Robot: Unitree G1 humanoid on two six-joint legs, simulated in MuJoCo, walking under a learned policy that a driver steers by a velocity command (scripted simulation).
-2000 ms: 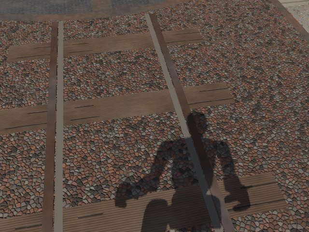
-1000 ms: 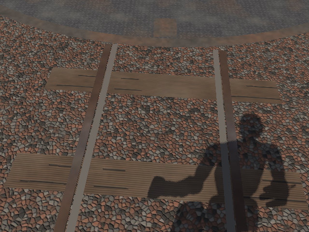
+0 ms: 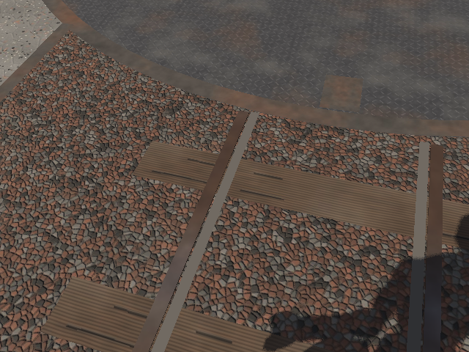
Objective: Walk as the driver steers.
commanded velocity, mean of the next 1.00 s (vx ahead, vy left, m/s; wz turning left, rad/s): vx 0.00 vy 0.00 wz -0.45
